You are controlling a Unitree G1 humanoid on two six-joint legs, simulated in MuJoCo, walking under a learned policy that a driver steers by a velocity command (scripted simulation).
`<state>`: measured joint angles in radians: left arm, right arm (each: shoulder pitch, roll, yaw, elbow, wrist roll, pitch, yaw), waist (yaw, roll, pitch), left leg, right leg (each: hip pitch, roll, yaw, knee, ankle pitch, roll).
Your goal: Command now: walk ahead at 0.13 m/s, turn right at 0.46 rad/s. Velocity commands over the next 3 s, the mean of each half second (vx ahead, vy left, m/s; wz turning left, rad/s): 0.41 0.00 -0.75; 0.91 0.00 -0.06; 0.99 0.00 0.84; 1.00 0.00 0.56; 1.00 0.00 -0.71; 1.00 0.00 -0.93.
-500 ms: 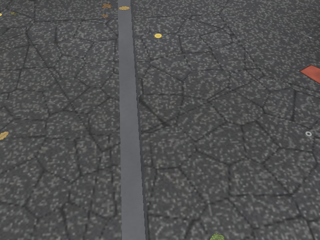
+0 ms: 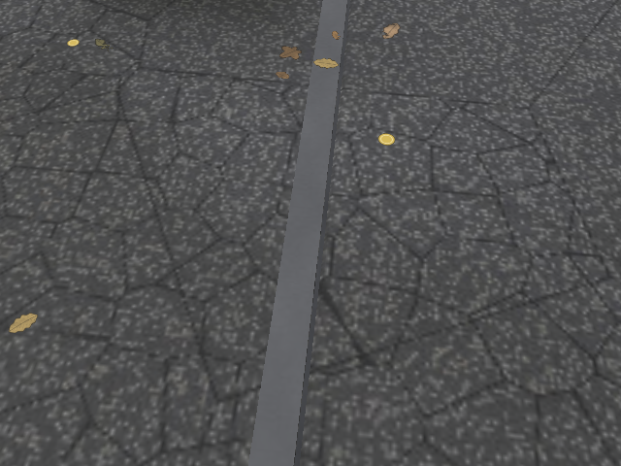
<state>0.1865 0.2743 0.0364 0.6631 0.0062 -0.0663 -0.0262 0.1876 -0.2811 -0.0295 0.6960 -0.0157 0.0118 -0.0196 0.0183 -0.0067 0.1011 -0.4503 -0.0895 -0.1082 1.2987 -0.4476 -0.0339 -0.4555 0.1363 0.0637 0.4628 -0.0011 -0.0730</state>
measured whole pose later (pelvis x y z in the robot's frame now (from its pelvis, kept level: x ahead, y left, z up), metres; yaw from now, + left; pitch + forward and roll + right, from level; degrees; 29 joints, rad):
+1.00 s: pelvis +0.30 -0.24 +0.01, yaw -26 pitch +0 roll -1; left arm 0.38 0.26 0.05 0.73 0.01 -0.09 -0.03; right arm 0.34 -0.31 -0.06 0.78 0.06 -0.05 0.01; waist 0.01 0.05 0.01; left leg -0.62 0.13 -0.06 1.33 -0.15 0.04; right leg -0.17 -0.02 -0.15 0.51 -0.32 -0.01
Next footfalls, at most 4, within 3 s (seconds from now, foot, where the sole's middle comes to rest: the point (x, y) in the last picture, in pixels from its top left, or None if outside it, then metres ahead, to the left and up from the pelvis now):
0.28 left None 0.17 0.13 -0.76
0.80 right None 0.26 -0.33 -0.76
1.28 left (482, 340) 0.71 -0.36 -0.76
1.72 right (531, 216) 1.08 -0.55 -0.76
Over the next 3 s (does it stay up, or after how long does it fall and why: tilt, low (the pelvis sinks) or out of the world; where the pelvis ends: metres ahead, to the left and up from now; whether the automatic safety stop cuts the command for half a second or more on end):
stays up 1.91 -0.42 -0.01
